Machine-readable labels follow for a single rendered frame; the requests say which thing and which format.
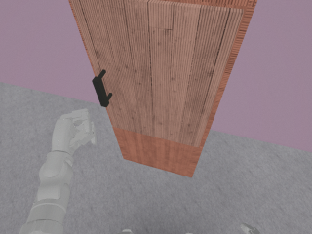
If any right robot hand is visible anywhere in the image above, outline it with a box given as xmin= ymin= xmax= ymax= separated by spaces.
xmin=240 ymin=222 xmax=261 ymax=234

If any handle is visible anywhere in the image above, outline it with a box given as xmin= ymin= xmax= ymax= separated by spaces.
xmin=92 ymin=69 xmax=112 ymax=107

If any left robot forearm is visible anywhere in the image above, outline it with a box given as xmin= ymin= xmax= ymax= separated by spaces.
xmin=19 ymin=150 xmax=74 ymax=234

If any left robot hand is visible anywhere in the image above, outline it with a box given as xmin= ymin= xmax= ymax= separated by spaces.
xmin=51 ymin=108 xmax=97 ymax=156

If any cupboard door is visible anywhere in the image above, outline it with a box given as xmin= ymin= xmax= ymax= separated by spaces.
xmin=70 ymin=0 xmax=244 ymax=148

